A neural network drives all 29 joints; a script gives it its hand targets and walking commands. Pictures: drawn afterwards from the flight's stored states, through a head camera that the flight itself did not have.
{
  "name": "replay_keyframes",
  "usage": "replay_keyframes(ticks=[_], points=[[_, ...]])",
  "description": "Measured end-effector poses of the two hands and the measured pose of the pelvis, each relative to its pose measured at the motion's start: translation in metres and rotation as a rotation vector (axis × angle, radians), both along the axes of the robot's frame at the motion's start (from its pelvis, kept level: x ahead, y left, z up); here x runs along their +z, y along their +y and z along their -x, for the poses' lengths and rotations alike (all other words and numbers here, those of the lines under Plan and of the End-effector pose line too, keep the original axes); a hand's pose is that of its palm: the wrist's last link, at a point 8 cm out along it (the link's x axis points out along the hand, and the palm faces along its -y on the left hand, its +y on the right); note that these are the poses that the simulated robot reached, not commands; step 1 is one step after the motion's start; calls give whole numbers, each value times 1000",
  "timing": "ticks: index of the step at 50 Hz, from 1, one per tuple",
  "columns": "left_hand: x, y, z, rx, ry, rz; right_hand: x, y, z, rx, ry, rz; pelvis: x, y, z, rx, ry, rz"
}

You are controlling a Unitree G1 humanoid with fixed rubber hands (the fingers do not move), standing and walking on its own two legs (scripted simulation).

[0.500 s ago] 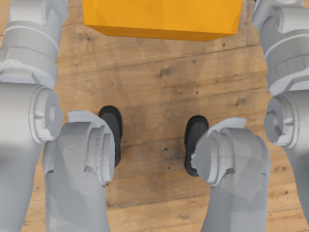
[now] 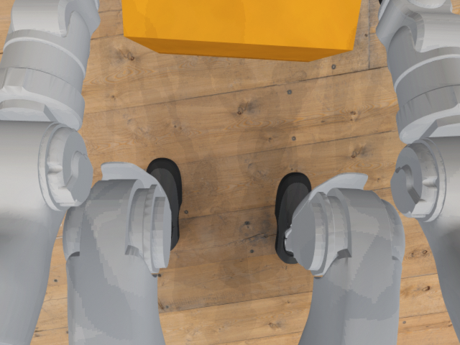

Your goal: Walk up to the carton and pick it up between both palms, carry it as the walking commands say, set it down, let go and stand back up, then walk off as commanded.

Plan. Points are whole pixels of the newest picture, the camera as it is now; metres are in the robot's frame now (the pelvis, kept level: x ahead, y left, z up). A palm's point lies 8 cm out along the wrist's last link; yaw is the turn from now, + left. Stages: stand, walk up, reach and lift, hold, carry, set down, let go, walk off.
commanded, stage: set down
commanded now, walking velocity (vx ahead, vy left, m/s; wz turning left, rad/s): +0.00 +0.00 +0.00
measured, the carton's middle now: out of the picture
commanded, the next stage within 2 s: none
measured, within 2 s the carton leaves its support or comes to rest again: neither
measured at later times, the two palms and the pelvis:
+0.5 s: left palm out of the picture +0.53 +0.25 -0.20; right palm out of the picture +0.56 -0.16 -0.19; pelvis +0.01 +0.01 +0.01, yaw +0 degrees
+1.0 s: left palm out of the picture +0.55 +0.25 -0.14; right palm out of the picture +0.57 -0.17 -0.13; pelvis +0.00 +0.00 +0.02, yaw +1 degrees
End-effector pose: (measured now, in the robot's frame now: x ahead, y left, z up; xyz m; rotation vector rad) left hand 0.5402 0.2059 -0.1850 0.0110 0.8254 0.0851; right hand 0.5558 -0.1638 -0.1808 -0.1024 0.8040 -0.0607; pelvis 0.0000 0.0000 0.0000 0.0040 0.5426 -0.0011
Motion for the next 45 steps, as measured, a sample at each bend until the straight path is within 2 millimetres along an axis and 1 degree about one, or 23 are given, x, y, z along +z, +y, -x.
replay_keyframes(ticks=[8,15,19,25,30,34,40,42,45], points=[[-3,0,0,30,-22,10,-1,0,1,-4,-13,1,2,-1,-1,-3,7,2],[-12,2,-1,69,-19,-12,-5,0,-2,-11,-21,12,7,2,-4,-2,33,9],[-15,16,3,94,-12,-43,-8,1,-4,-21,-29,14,8,3,-7,-1,42,8],[-13,42,11,121,-22,-87,-10,1,-3,-29,-42,9,6,5,-7,6,37,5],[-8,52,13,119,-23,-100,-8,-1,-2,-32,-49,4,4,7,-5,13,28,5],[-2,52,8,113,-39,-93,-4,-9,-1,-41,-56,15,3,8,-3,16,22,7],[6,44,-4,106,-70,-70,7,-25,-5,-57,-81,29,4,8,-3,12,21,10],[9,40,-7,105,-89,-62,12,-26,-8,-59,-100,25,5,7,-3,11,22,10],[17,37,-9,106,-118,-54,23,-23,-13,-49,-127,16,9,4,-3,10,19,8]])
